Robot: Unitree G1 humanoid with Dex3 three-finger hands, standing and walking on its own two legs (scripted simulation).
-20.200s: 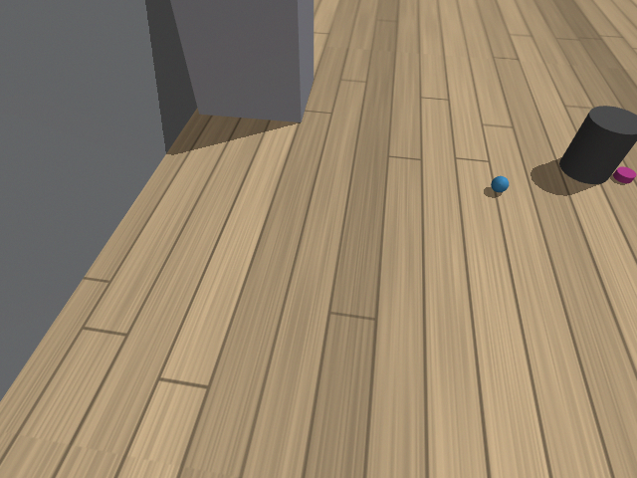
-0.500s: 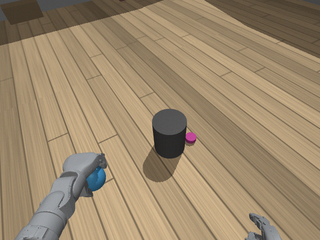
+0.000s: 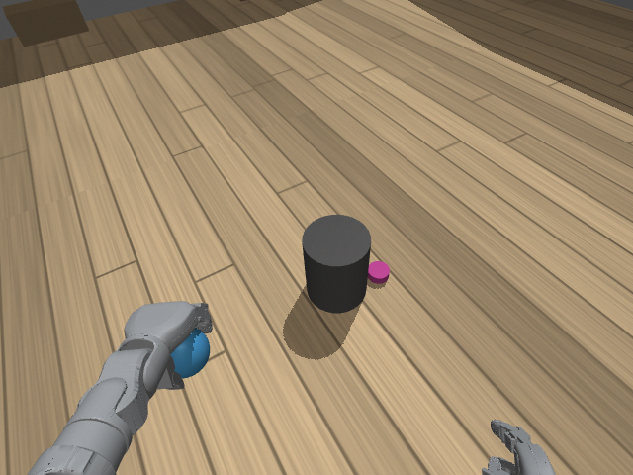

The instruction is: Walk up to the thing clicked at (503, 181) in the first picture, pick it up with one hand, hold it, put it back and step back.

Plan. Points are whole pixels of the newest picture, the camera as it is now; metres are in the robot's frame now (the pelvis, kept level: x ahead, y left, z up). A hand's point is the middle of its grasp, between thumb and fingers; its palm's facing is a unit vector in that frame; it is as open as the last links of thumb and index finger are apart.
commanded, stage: hold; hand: left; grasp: from above
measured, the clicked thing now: (183, 351) +0.31 +0.22 -0.07
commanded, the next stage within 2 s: crouch in 0.10 s
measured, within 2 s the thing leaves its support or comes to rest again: neither
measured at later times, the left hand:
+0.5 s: hand (179, 364) +0.29 +0.22 -0.07, palm faces -0.46 -0.05 -0.89, open 10.1 cm
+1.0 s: hand (214, 377) +0.36 +0.24 -0.30, palm faces -0.41 +0.02 -0.91, open 10.0 cm
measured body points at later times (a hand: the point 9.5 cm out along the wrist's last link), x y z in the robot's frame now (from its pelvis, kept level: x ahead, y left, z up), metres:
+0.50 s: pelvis +0.00 +0.00 +0.00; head +0.03 -0.01 +0.45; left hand +0.31 +0.23 -0.02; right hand +0.14 -0.26 -0.12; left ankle +0.03 +0.13 -0.74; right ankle +0.02 -0.14 -0.74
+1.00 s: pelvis -0.03 +0.01 -0.17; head +0.12 +0.02 +0.25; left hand +0.38 +0.23 -0.24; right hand +0.01 -0.28 -0.29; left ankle +0.03 +0.13 -0.74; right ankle +0.02 -0.14 -0.74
